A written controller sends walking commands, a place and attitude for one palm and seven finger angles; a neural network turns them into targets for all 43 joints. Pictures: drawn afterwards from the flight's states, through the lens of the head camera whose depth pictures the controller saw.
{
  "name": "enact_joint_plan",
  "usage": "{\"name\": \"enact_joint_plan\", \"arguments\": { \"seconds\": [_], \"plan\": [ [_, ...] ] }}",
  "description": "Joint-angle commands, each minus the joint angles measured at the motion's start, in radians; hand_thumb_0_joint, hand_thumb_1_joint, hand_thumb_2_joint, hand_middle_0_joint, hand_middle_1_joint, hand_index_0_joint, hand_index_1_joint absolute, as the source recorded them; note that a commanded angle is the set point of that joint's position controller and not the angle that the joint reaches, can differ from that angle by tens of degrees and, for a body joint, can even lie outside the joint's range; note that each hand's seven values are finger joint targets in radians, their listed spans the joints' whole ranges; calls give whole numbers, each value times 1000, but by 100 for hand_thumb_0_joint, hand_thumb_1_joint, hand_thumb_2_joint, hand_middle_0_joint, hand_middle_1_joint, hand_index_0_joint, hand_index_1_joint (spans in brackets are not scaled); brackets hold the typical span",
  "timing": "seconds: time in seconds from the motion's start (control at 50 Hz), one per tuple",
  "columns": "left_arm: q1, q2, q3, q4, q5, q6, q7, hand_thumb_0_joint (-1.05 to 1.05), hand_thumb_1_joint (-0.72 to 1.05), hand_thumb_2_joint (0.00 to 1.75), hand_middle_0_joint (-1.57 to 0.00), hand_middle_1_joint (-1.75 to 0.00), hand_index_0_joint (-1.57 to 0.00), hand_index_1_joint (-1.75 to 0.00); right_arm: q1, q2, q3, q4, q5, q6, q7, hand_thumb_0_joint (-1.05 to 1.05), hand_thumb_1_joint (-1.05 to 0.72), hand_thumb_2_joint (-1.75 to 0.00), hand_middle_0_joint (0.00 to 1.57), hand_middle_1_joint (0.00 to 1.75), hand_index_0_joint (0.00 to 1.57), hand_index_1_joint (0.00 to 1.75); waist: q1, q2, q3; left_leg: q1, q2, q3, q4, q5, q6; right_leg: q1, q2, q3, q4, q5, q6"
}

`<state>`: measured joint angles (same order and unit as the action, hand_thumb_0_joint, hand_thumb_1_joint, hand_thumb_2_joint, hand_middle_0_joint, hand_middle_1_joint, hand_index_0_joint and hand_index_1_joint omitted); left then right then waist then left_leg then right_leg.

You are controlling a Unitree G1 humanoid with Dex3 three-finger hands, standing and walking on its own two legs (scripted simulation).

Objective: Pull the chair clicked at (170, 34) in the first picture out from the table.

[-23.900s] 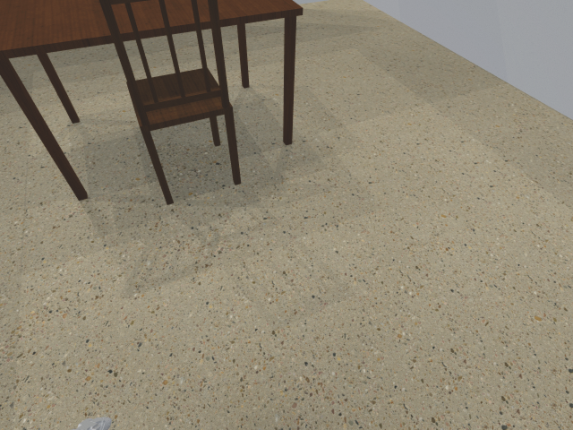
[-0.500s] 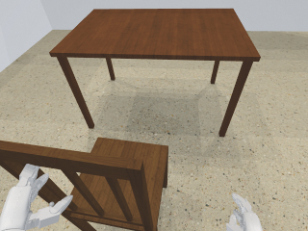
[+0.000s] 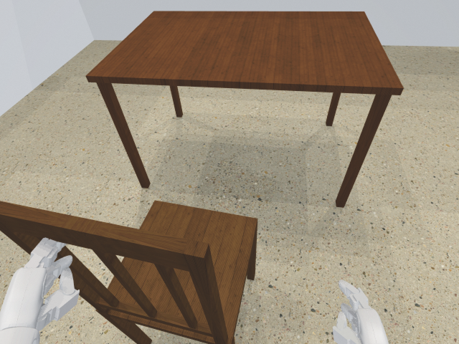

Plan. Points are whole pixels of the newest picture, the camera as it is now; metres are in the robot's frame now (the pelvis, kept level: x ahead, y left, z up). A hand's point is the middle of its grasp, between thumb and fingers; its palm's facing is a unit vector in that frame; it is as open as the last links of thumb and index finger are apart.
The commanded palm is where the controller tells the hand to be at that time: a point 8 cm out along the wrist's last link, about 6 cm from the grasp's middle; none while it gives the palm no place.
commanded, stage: draw the hand back to the body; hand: left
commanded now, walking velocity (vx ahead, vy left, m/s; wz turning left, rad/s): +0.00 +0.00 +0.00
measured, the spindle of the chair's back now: (131, 286) +0.21 +0.24 -0.06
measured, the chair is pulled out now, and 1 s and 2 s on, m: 0.60 0.64 0.64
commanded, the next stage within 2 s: step back with the hand held close in 0.04 s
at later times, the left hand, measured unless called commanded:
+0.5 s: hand (68, 315) +0.12 +0.25 +0.07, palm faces +0.12 -0.83 -0.55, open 7.0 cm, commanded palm +0.09 +0.30 +0.18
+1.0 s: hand out of the picture +0.05 +0.28 +0.17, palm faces +0.42 -0.69 -0.59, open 6.9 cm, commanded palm -0.01 +0.31 +0.18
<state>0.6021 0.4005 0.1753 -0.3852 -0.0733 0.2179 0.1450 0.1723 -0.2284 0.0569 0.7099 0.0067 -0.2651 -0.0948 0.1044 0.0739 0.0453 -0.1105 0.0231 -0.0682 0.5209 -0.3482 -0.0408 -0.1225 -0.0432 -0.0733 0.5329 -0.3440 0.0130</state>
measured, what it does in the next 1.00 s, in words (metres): shifts its weight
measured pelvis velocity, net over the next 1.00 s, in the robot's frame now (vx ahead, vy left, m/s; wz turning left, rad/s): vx -0.14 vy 0.00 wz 0.03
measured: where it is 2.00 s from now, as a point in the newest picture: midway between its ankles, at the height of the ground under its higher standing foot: outside the picture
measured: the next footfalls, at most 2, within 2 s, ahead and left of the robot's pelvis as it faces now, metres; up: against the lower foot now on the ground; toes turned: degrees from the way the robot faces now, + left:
right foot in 1.32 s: -0.14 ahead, -0.11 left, +0.00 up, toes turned +4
left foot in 1.56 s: -0.16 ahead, +0.16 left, +0.00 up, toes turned +5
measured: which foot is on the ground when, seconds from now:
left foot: down 0.00-1.00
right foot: down 0.00-1.00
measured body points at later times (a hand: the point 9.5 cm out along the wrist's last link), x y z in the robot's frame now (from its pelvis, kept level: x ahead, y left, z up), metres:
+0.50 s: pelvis -0.06 +0.00 +0.00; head -0.01 -0.01 +0.45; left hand +0.11 +0.29 +0.11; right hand +0.14 -0.23 -0.08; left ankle -0.04 +0.15 -0.73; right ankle -0.03 -0.12 -0.73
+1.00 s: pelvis -0.14 +0.00 -0.01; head -0.11 +0.01 +0.44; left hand +0.02 +0.31 +0.20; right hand +0.02 -0.23 -0.11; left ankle -0.04 +0.15 -0.73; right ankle -0.03 -0.12 -0.73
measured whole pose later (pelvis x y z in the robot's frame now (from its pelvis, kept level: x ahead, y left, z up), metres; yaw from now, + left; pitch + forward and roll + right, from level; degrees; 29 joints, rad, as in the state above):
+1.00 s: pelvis -0.14 +0.00 -0.01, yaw +2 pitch -3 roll +0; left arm 0.58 0.54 0.46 -0.58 -0.02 -0.20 0.17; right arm 0.26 -0.21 0.02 0.69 -0.02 -0.23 -0.12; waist 0.05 -0.01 0.11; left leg -0.42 0.02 -0.07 0.67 -0.33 -0.01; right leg -0.38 -0.03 -0.04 0.58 -0.16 0.00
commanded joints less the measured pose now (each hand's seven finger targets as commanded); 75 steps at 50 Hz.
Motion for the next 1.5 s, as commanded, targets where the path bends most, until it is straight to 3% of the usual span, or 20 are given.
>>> {"name": "enact_joint_plan", "arguments": {
  "seconds": [0.0,0.14,0.16,0.22,0.32,0.5,0.7,0.82,0.9,0.98,1.04,1.1,1.16,1.28,1.32,1.34,1.38,1.4,1.46,1.48],
  "plan": [
    [-293,278,302,-535,47,-248,82,0,90,90,-20,-30,-20,-30,-104,-95,-33,-153,6,-57,-7,0,-90,-90,20,30,20,30,-26,138,-217,43,7,34,-51,467,41,50,-21,5,-42,403,-30],
    [-336,273,281,-567,46,-262,81,0,90,90,-20,-30,-20,-30,-106,-101,-30,-153,4,-64,-11,0,-90,-90,20,30,20,30,-32,135,-211,33,3,37,-54,411,46,42,-20,3,-48,372,-30],
    [-480,429,400,-516,5,-297,54,0,90,90,-20,-30,-20,-30,-56,-125,-65,-227,43,0,-21,0,-90,-90,20,30,20,30,-53,27,-65,4,53,5,-46,438,59,-49,-56,125,-98,513,-35],
    [-406,321,318,-457,10,-287,33,0,90,90,-20,-30,-20,-30,-78,-108,-61,-256,42,59,-27,0,-90,-90,20,30,20,30,-64,64,-154,56,50,19,-50,519,46,14,-86,107,-65,666,-35],
    [-255,341,341,-560,15,-309,56,0,90,90,-20,-30,-20,-30,-116,-106,-63,-295,34,115,-28,0,-90,-90,20,30,20,30,-45,152,-283,79,76,-5,-70,654,49,84,-71,92,-15,609,-25],
    [-101,396,427,-589,7,-348,78,0,90,90,-20,-30,-20,-30,-111,-95,-77,-294,29,141,-55,0,-90,-90,20,30,20,30,-45,135,-267,-93,82,-38,-102,349,53,55,-78,129,-30,460,-19],
    [-140,430,496,-567,34,-444,84,0,90,90,-20,-30,-20,-30,-39,-121,-75,-245,-1,63,-66,0,-90,-90,20,30,20,30,-64,140,-157,-364,68,-88,-149,-242,83,8,-63,172,-90,-57,-28],
    [-135,413,520,-567,44,-502,80,0,90,90,-20,-30,-20,-30,-16,-133,-79,-220,-14,-6,-60,0,-90,-90,20,30,20,30,-67,171,-187,-449,89,-131,-177,-262,100,79,-23,148,14,46,-17],
    [-121,375,516,-502,52,-522,70,0,90,90,-20,-30,-20,-30,-7,-125,-86,-202,-16,-34,-48,0,-90,-90,20,30,20,30,-69,88,-146,-490,54,-84,-94,-326,97,23,-43,218,-52,-43,-32],
    [-109,254,445,-261,41,-489,80,0,90,90,-20,-30,-20,-30,-4,-109,-100,-131,-23,-6,-20,0,-90,-90,20,30,20,30,-87,-153,-144,-145,-24,51,248,-75,33,-372,-196,330,-248,-107,-131],
    [-175,200,379,-164,52,-451,77,0,90,90,-20,-30,-20,-30,-34,-110,-103,-136,-6,43,-3,0,-90,-90,20,30,20,30,-102,-237,-81,-149,1,36,186,-74,48,-444,-175,242,-231,-169,-101],
    [-163,183,355,-156,59,-438,69,0,90,90,-20,-30,-20,-30,-69,-117,-96,-187,9,76,-4,0,-90,-90,20,30,20,30,-100,-94,-8,-300,74,-69,-39,-228,95,-429,-80,181,-103,-306,-47],
    [-190,203,391,-292,89,-463,55,0,90,90,-20,-30,-20,-30,-95,-135,-107,-237,2,75,-4,0,-90,-90,20,30,20,30,-95,152,-40,-691,260,-274,-332,-474,188,-38,61,81,349,-47,13],
    [-33,296,514,-398,66,-552,28,0,90,90,-20,-30,-20,-30,-54,-128,-128,-224,-15,38,8,0,-90,-90,20,30,20,30,-78,244,-99,-501,233,-134,-234,-297,157,-39,54,43,151,-47,-30],
    [-89,290,511,-407,42,-586,23,0,90,90,-20,-30,-20,-30,-34,-103,-127,-188,-24,25,4,0,-90,-90,20,30,20,30,-88,211,-124,-310,222,-84,-152,-181,108,-154,4,81,-39,-75,-61],
    [-131,265,474,-406,36,-586,19,0,90,90,-20,-30,-20,-30,-12,-106,-137,-175,-21,24,2,0,-90,-90,20,30,20,30,-93,101,-172,-190,141,-7,-42,-94,62,-220,-12,130,-95,-37,-91],
    [-177,292,454,-364,20,-565,32,0,90,90,-20,-30,-20,-30,-12,-104,-159,-145,-10,25,-4,0,-90,-90,20,30,20,30,-100,-141,-184,2,-7,88,427,-63,-4,-528,-244,435,-309,-186,-218],
    [-168,254,409,-297,24,-521,41,0,90,90,-20,-30,-20,-30,-18,-86,-140,-149,-13,43,2,0,-90,-90,20,30,20,30,-99,-237,-124,-66,-20,85,566,-32,1,-543,-319,474,-339,-67,-243],
    [-194,203,373,-177,34,-449,38,0,90,90,-20,-30,-20,-30,-66,-52,-83,-179,3,57,3,0,-90,-90,20,30,20,30,-117,-294,-65,-146,23,50,167,-20,44,-340,-215,271,-158,161,-110],
    [-216,198,357,-189,42,-452,34,0,90,90,-20,-30,-20,-30,-87,-76,-84,-187,6,47,-3,0,-90,-90,20,30,20,30,-109,-199,-57,-117,19,62,-18,16,59,-307,-163,254,-103,152,-78]
  ]
}}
